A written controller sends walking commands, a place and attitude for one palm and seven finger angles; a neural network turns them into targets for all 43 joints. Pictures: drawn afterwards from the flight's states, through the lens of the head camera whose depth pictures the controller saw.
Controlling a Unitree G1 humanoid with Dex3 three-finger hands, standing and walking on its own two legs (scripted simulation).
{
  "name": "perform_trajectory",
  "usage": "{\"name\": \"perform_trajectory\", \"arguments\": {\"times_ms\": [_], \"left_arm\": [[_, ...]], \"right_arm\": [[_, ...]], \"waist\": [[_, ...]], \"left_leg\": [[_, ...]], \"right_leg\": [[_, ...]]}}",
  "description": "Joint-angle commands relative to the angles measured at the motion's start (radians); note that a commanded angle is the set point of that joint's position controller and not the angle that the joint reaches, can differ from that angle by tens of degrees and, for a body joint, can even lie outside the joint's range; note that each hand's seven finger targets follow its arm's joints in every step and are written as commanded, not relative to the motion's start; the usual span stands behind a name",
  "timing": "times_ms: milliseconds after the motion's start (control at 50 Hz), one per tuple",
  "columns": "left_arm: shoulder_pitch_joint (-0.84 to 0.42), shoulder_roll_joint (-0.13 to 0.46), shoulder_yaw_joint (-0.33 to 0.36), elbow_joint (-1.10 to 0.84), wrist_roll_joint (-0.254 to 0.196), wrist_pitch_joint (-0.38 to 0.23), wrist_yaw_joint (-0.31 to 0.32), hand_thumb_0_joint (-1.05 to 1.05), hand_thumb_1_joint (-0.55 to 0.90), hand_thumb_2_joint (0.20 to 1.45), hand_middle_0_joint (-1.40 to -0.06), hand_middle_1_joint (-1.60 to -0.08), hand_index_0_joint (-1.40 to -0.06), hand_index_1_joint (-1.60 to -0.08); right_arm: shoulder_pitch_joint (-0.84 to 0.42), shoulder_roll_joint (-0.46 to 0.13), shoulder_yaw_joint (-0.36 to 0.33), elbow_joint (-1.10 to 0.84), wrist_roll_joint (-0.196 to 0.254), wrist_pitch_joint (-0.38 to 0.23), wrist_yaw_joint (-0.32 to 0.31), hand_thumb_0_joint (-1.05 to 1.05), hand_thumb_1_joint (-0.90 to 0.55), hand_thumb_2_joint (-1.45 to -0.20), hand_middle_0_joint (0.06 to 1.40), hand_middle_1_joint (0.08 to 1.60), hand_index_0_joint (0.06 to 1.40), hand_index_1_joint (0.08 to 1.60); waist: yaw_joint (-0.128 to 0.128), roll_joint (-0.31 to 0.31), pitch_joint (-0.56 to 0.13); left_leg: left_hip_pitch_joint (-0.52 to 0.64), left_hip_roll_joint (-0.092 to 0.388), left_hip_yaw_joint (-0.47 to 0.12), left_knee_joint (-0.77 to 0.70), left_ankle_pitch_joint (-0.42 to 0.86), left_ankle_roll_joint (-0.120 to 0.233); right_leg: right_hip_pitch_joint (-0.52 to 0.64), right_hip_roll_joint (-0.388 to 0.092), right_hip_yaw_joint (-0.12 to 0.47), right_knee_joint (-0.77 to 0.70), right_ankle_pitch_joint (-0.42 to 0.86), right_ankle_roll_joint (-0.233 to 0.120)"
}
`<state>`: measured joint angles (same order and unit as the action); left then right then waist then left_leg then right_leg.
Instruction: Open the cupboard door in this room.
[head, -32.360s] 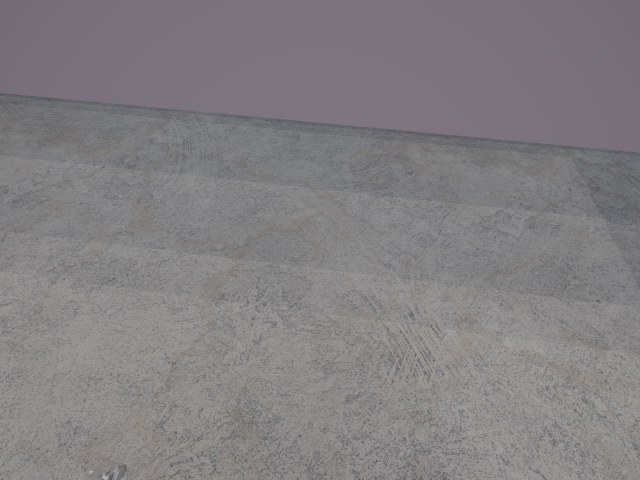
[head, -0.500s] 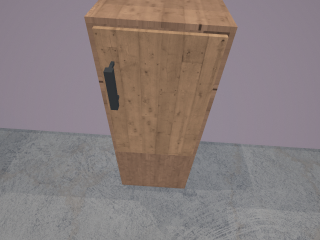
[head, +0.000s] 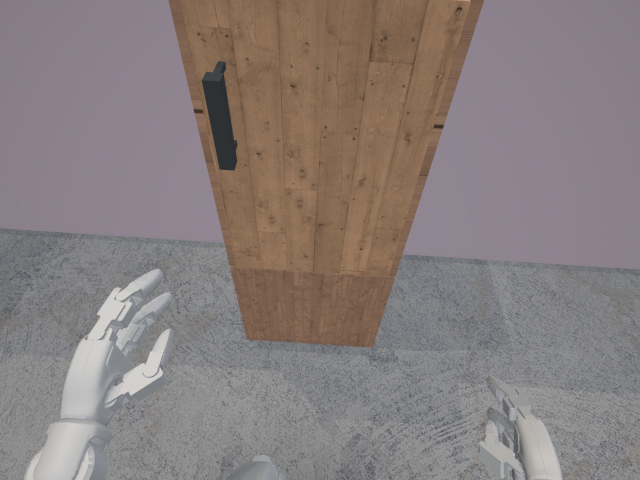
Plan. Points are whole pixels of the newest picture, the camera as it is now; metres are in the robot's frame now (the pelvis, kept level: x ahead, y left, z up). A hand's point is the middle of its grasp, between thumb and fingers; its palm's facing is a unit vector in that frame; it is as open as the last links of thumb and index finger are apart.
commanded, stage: raise the hand with hooked fingers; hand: left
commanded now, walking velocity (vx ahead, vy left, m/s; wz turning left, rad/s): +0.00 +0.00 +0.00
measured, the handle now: (224, 117) +0.59 +0.18 +0.14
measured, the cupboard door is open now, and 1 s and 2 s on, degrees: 0 0 0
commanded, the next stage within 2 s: move the hooked fingers beside the handle in 1.78 s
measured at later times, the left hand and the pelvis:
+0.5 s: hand (122, 344) +0.25 +0.23 +0.08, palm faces +0.01 -1.00 -0.06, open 11.0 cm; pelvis +0.02 -0.02 +0.01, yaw +0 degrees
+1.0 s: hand (77, 284) +0.29 +0.27 +0.13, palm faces +0.02 -1.00 -0.05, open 13.7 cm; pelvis +0.03 +0.01 +0.04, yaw +1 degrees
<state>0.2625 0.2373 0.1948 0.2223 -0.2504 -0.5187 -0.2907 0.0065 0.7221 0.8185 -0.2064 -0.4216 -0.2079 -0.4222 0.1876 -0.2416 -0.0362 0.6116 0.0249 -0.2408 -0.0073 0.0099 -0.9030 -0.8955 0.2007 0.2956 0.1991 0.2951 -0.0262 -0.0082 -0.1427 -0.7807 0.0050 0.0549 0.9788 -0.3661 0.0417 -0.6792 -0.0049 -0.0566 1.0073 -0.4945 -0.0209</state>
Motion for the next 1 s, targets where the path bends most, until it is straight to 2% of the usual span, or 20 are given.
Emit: {"name": "perform_trajectory", "arguments": {"times_ms": [0,20,100,160,200,220,260,320,380,420,480,520,560,620,680,720,780,860,900,980], "left_arm": [[0.157,0.173,0.137,-0.24,-0.101,0.05,-0.115,0.0,0.503,0.73,-0.228,-0.555,-0.228,-0.555],[0.105,0.192,0.154,-0.283,-0.115,0.075,-0.097,0.0,0.48,0.72,-0.23,-0.57,-0.23,-0.57],[-0.04,0.203,0.139,-0.522,-0.085,0.018,-0.001,0.0,0.387,0.68,-0.237,-0.63,-0.237,-0.63],[-0.088,0.201,0.103,-0.476,-0.074,-0.022,-0.019,0.0,0.317,0.65,-0.242,-0.675,-0.242,-0.675],[-0.096,0.219,0.098,-0.406,-0.078,-0.005,-0.065,0.0,0.27,0.63,-0.245,-0.705,-0.245,-0.705],[-0.098,0.237,0.117,-0.354,-0.094,0.021,-0.093,0.0,0.247,0.62,-0.247,-0.72,-0.247,-0.72],[-0.057,0.276,0.16,-0.328,-0.111,0.08,-0.137,0.0,0.2,0.6,-0.25,-0.75,-0.25,-0.75],[-0.003,0.313,0.247,-0.279,-0.151,0.163,-0.161,0.0,0.13,0.57,-0.255,-0.795,-0.255,-0.795],[-0.002,0.295,0.27,-0.305,-0.174,0.174,-0.145,0.0,0.06,0.54,-0.26,-0.84,-0.26,-0.84],[-0.006,0.283,0.264,-0.294,-0.173,0.167,-0.134,0.0,0.013,0.52,-0.263,-0.87,-0.263,-0.87],[-0.024,0.27,0.245,-0.268,-0.163,0.156,-0.125,0.0,-0.057,0.49,-0.268,-0.915,-0.268,-0.915],[-0.045,0.293,0.255,-0.252,-0.163,0.155,-0.133,0.0,-0.103,0.47,-0.272,-0.945,-0.272,-0.945],[-0.08,0.295,0.241,-0.271,-0.159,0.155,-0.14,0.0,-0.15,0.45,-0.275,-0.975,-0.275,-0.975],[-0.138,0.344,0.269,-0.294,-0.159,0.158,-0.139,0.0,-0.22,0.42,-0.28,-1.02,-0.28,-1.02],[-0.182,0.335,0.256,-0.306,-0.157,0.168,-0.132,0.0,-0.29,0.39,-0.285,-1.065,-0.285,-1.065],[-0.206,0.361,0.271,-0.299,-0.153,0.184,-0.127,0.0,-0.337,0.37,-0.288,-1.095,-0.288,-1.095],[-0.251,0.353,0.254,-0.287,-0.144,0.218,-0.128,0.0,-0.407,0.34,-0.293,-1.14,-0.293,-1.14],[-0.299,0.369,0.259,-0.249,-0.138,0.271,-0.138,0.0,-0.5,0.3,-0.3,-1.2,-0.3,-1.2],[-0.343,0.378,0.259,-0.251,-0.135,0.288,-0.141,0.0,-0.5,0.3,-0.3,-1.2,-0.3,-1.2],[-0.407,0.4,0.274,-0.211,-0.131,0.321,-0.15,0.0,-0.5,0.3,-0.3,-1.2,-0.3,-1.2]], "right_arm": [[-0.08,-0.152,-0.048,-0.285,0.034,-0.024,-0.017,0.0,-0.9,-0.9,0.2,0.3,0.2,0.3],[-0.059,-0.148,-0.043,-0.283,0.028,-0.016,-0.03,0.0,-0.9,-0.9,0.2,0.3,0.2,0.3],[0.005,-0.121,-0.028,-0.247,0.009,-0.02,-0.066,0.0,-0.9,-0.9,0.2,0.3,0.2,0.3],[0.023,-0.127,-0.014,-0.192,0.003,-0.038,-0.079,0.0,-0.9,-0.9,0.2,0.3,0.2,0.3],[0.017,-0.14,-0.006,-0.173,0.011,-0.049,-0.083,0.0,-0.9,-0.9,0.2,0.3,0.2,0.3],[0.018,-0.146,-0.004,-0.168,0.015,-0.051,-0.087,0.0,-0.9,-0.9,0.2,0.3,0.2,0.3],[0.016,-0.151,-0.005,-0.176,0.023,-0.054,-0.091,0.0,-0.9,-0.9,0.2,0.3,0.2,0.3],[0.004,-0.145,-0.003,-0.18,0.026,-0.049,-0.09,0.0,-0.9,-0.9,0.2,0.3,0.2,0.3],[0.008,-0.135,-0.003,-0.182,0.024,-0.048,-0.084,0.0,-0.9,-0.9,0.2,0.3,0.2,0.3],[0.005,-0.137,-0.003,-0.185,0.02,-0.05,-0.078,0.0,-0.9,-0.9,0.2,0.3,0.2,0.3],[0.023,-0.146,-0.006,-0.179,0.023,-0.05,-0.074,0.0,-0.9,-0.9,0.2,0.3,0.2,0.3],[0.027,-0.157,-0.007,-0.184,0.022,-0.05,-0.075,0.0,-0.9,-0.9,0.2,0.3,0.2,0.3],[0.034,-0.16,-0.005,-0.189,0.027,-0.051,-0.078,0.0,-0.9,-0.9,0.2,0.3,0.2,0.3],[0.039,-0.169,-0.002,-0.187,0.027,-0.054,-0.084,0.0,-0.9,-0.9,0.2,0.3,0.2,0.3],[0.037,-0.164,0.002,-0.183,0.031,-0.055,-0.089,0.0,-0.9,-0.9,0.2,0.3,0.2,0.3],[0.04,-0.17,0.004,-0.181,0.031,-0.053,-0.09,0.0,-0.9,-0.9,0.2,0.3,0.2,0.3],[0.03,-0.167,0.01,-0.181,0.035,-0.048,-0.091,0.0,-0.9,-0.9,0.2,0.3,0.2,0.3],[0.025,-0.169,0.017,-0.191,0.037,-0.035,-0.093,0.0,-0.9,-0.9,0.2,0.3,0.2,0.3],[0.02,-0.17,0.02,-0.192,0.038,-0.032,-0.094,0.0,-0.9,-0.9,0.2,0.3,0.2,0.3],[0.019,-0.171,0.027,-0.192,0.038,-0.022,-0.099,0.0,-0.9,-0.9,0.2,0.3,0.2,0.3]], "waist": [[0.091,0.052,-0.146],[0.069,0.023,-0.114],[0.006,0.112,-0.113],[-0.031,0.127,-0.082],[-0.035,0.134,-0.057],[-0.029,0.114,-0.058],[0.001,0.094,-0.135],[0.044,0.061,-0.174],[0.05,0.016,-0.193],[0.059,0.032,-0.155],[0.034,0.003,-0.117],[0.04,0.004,-0.102],[0.032,0.037,-0.116],[0.039,0.058,-0.134],[0.033,0.099,-0.133],[0.038,0.1,-0.133],[0.032,0.139,-0.112],[0.035,0.115,-0.097],[0.034,0.134,-0.099],[0.035,0.109,-0.095]], "left_leg": [[0.134,-0.013,-0.06,-0.122,-0.052,-0.024],[0.112,-0.007,-0.076,-0.113,-0.075,-0.02],[0.184,0.012,-0.087,-0.077,0.01,-0.004],[0.17,0.017,-0.103,-0.036,0.039,-0.002],[0.146,0.017,-0.104,-0.038,0.012,-0.003],[0.136,0.015,-0.104,-0.033,0.024,-0.001],[0.157,0.013,-0.093,-0.045,0.076,0.001],[0.186,0.01,-0.1,-0.072,0.164,-0.002],[0.225,0.009,-0.096,-0.109,0.216,-0.005],[0.241,0.005,-0.097,-0.128,0.233,-0.007],[0.251,0.004,-0.09,-0.153,0.196,-0.007],[0.259,0.003,-0.088,-0.162,0.189,-0.005],[0.296,0.004,-0.082,-0.186,0.183,-0.002],[0.34,0.005,-0.089,-0.208,0.203,0.0],[0.396,0.009,-0.093,-0.241,0.207,-0.003],[0.417,0.01,-0.1,-0.255,0.22,-0.003],[0.453,0.014,-0.111,-0.293,0.202,-0.01],[0.476,0.016,-0.12,-0.326,0.213,-0.012],[0.502,0.019,-0.129,-0.343,0.206,-0.015],[0.524,0.02,-0.135,-0.366,0.216,-0.016]], "right_leg": [[-0.005,0.011,0.063,-0.204,-0.051,-0.007],[-0.026,0.019,0.079,-0.22,-0.09,0.0],[-0.047,0.029,0.079,-0.224,0.0,-0.003],[-0.084,0.034,0.08,-0.207,0.052,-0.001],[-0.084,0.03,0.091,-0.229,0.017,0.001],[-0.059,0.03,0.11,-0.244,0.019,0.006],[0.027,0.011,0.137,-0.273,0.076,0.018],[0.132,-0.001,0.14,-0.282,0.236,0.04],[0.167,0.0,0.108,-0.277,0.353,0.05],[0.156,0.011,0.086,-0.271,0.373,0.039],[0.118,0.015,0.068,-0.289,0.315,0.04],[0.12,0.019,0.075,-0.3,0.282,0.035],[0.119,0.022,0.057,-0.309,0.259,0.026],[0.142,0.034,0.044,-0.312,0.27,0.015],[0.14,0.037,0.019,-0.322,0.276,0.008],[0.154,0.044,0.012,-0.327,0.285,0.003],[0.151,0.043,-0.004,-0.346,0.264,-0.001],[0.176,0.046,-0.013,-0.369,0.28,-0.003],[0.178,0.046,-0.017,-0.38,0.268,-0.004],[0.2,0.049,-0.02,-0.401,0.277,-0.007]]}}
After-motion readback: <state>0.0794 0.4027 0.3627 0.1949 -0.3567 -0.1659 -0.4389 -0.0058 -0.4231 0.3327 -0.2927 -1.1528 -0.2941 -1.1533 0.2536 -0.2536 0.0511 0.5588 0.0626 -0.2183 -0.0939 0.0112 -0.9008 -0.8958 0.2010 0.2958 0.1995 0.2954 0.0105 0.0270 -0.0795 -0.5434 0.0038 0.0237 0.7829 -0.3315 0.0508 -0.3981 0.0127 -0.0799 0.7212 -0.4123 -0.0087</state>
